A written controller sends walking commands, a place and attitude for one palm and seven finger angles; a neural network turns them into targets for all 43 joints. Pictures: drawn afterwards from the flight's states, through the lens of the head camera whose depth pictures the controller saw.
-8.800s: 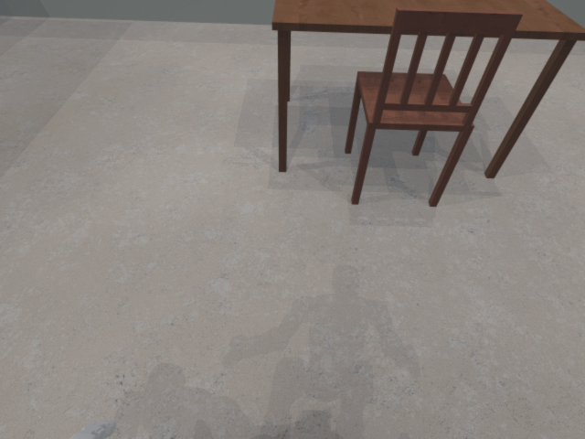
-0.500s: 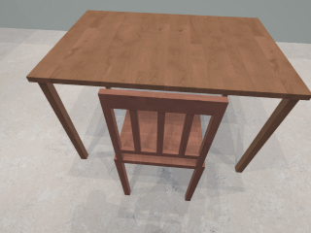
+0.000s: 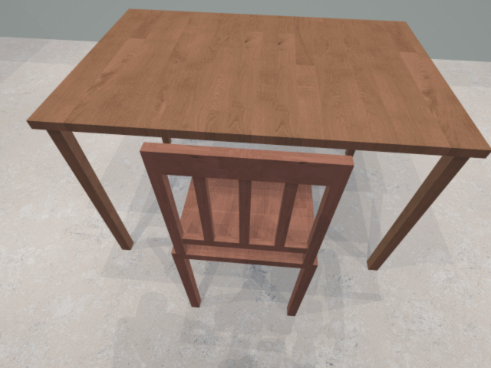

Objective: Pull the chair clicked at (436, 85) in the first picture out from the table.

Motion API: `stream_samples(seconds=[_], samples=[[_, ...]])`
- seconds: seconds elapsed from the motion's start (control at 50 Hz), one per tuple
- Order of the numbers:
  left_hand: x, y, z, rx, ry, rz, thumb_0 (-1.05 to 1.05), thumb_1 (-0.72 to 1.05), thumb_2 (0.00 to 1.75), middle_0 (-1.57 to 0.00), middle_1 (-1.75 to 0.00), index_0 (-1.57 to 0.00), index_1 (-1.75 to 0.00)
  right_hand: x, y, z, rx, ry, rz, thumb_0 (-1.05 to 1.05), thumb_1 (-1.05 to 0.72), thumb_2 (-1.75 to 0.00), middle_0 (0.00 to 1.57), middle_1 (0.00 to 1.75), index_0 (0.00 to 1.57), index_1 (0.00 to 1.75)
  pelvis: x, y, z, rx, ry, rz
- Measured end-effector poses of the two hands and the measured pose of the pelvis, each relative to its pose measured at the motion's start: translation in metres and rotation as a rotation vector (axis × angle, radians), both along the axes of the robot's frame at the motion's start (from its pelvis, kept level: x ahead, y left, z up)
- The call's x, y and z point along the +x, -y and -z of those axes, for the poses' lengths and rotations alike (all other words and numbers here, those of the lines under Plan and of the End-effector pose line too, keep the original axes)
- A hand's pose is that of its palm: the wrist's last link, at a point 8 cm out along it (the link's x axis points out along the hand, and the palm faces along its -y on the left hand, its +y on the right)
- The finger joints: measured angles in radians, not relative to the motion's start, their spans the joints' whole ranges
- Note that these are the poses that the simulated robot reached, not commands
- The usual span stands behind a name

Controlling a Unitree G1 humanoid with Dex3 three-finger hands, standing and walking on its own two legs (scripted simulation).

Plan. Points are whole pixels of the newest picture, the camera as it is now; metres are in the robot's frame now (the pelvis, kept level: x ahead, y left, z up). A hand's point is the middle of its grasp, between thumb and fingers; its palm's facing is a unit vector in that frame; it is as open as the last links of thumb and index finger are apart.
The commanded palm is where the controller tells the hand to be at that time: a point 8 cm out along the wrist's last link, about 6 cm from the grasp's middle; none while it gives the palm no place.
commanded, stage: come to a stop and stand still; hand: left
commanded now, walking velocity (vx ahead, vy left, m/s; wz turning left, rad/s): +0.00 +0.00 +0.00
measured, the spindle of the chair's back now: (244, 212) +0.46 +0.03 -0.09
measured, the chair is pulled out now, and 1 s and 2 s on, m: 0.00 0.00 0.00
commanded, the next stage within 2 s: look again from close up in 0.30 s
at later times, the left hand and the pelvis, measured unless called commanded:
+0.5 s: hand out of the picture -0.01 +0.15 -0.17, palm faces +0.04 -0.98 -0.19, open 7.3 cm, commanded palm none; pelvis -0.01 -0.02 +0.00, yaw +1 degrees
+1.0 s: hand out of the picture -0.03 +0.14 -0.17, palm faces +0.05 -0.98 -0.17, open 7.4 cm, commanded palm none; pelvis -0.02 -0.02 +0.00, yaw +1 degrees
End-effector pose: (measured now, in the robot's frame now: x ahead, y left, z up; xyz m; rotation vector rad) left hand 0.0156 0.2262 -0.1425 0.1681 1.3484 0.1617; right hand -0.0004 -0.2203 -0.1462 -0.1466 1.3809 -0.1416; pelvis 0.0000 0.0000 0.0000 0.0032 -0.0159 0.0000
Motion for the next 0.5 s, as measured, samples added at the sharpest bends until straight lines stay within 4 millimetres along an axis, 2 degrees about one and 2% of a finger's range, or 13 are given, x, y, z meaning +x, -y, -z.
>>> stream_samples(seconds=[0.26,0.5], samples=[[-0.011,0.015,-0.001,-0.006,-0.013,-0.014,0.01,0.92,0.9,-0.2,-0.3,-0.2,-0.3,0.002,0.014,-0.002,-0.002,0.001,-0.005,0.01,-0.91,-0.9,0.2,0.3,0.2,0.3,-0.001,0.013,-0.002,0.0,0.001,-0.005],[-0.03,0.028,0.0,-0.022,-0.032,-0.029,0.01,0.92,0.9,-0.2,-0.3,-0.2,-0.3,-0.008,0.018,-0.004,0.005,-0.012,-0.009,0.01,-0.91,-0.9,0.2,0.3,0.2,0.3,-0.007,0.021,-0.004,-0.002,0.005,-0.01]])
